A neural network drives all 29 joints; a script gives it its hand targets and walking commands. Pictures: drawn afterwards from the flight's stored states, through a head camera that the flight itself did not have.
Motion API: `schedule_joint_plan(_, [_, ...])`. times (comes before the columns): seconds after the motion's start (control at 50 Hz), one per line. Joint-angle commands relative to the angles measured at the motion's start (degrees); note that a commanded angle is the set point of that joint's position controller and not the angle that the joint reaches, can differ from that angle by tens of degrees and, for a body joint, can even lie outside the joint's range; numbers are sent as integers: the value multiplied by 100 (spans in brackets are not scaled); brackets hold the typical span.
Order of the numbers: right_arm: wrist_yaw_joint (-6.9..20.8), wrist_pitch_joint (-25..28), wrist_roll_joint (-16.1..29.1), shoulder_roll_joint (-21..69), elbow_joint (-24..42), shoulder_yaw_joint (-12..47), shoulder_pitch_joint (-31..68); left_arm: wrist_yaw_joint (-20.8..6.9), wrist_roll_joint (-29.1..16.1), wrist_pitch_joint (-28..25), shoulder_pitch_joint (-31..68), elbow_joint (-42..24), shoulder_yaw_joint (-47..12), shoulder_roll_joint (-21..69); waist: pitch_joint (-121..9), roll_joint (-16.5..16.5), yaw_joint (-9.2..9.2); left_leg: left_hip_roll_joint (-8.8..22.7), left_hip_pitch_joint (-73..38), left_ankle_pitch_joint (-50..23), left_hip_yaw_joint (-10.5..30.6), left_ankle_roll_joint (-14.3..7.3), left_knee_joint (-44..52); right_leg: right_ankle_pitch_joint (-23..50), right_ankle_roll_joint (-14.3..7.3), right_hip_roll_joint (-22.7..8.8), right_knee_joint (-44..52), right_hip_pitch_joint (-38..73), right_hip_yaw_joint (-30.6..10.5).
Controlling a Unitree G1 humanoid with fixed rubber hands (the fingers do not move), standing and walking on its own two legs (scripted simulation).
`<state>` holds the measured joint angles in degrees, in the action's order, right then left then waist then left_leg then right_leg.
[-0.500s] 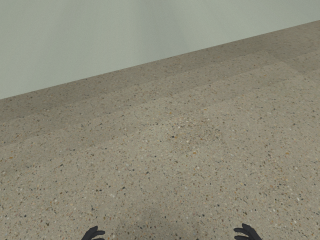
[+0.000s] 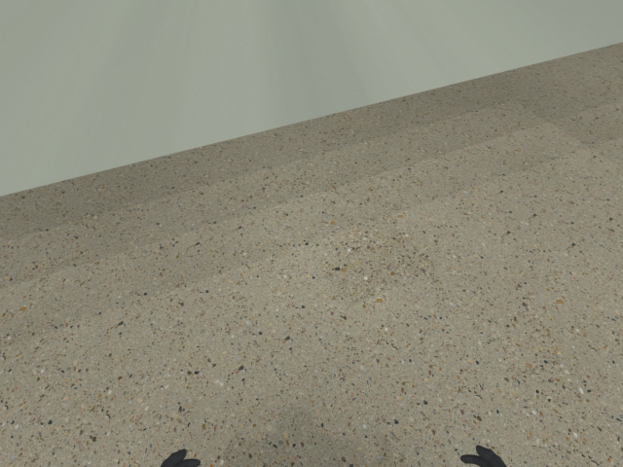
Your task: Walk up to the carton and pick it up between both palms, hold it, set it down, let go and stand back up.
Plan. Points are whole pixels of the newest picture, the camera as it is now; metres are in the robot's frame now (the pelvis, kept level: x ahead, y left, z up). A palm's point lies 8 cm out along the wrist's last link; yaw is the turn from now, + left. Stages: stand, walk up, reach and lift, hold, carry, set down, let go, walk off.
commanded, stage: stand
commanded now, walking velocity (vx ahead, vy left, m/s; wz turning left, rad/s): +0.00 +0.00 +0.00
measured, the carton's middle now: out of the picture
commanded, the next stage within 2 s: walk up in 1.50 s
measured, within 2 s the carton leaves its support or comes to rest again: neither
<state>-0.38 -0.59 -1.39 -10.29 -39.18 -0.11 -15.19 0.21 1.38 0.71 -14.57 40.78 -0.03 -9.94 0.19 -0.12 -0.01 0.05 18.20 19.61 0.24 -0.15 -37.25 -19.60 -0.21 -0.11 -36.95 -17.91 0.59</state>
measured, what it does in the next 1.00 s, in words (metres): stands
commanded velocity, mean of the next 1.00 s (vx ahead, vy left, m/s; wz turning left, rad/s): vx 0.00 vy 0.00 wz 0.00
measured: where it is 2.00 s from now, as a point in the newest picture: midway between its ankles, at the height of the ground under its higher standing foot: outside the picture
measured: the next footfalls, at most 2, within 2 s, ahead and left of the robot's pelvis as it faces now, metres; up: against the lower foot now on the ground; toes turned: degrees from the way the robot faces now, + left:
none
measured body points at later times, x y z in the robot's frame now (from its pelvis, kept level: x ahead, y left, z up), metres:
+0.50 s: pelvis +0.00 +0.00 +0.00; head +0.01 +0.00 +0.45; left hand +0.10 +0.23 -0.13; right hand +0.10 -0.23 -0.12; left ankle +0.00 +0.12 -0.72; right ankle +0.00 -0.12 -0.72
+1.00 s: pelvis +0.00 +0.00 +0.01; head +0.01 +0.00 +0.46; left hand +0.05 +0.23 -0.13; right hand +0.06 -0.24 -0.13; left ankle +0.00 +0.12 -0.72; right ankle +0.00 -0.12 -0.72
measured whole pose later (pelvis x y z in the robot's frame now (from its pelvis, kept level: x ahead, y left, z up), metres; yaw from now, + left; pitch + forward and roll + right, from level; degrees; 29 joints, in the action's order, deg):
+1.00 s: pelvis +0.00 +0.00 +0.01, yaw +0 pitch -1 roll +0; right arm -1.7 -0.1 -0.9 -9.8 -50.7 -1.7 -17.0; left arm 1.5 0.8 0.2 -15.9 52.8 1.5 -9.5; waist 1.3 -0.1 -0.1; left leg 0.0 13.2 16.4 0.4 -0.1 -30.4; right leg -16.5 -0.3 -0.1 -30.1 -12.9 0.8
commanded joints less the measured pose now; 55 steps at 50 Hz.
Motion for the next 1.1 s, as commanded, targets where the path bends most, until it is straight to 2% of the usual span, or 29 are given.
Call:
schedule_joint_plan(0.0, [-34, 115, 3, -510, 391, -166, 16, 31, -3, -122, 33, -406, 172, -535, -217, -3, -1, 264, -105, -977, 339, -214, 712, 949, -203, -251, 687, 54, -369])
schedule_joint_plan(0.58, [-118, 127, 24, -503, -233, -252, -225, 111, -30, -130, -166, 262, 251, -535, -59, 3, -2, 318, -319, -1200, 394, -248, 970, 1155, -247, -314, 963, 256, -418])
schedule_joint_plan(1.08, [-178, 128, 53, -391, -1343, -272, -473, 174, -63, -126, -413, 1375, 273, -431, 254, 7, -8, 387, -579, -1192, 434, -220, 1433, 1158, -224, -388, 1428, 516, -454])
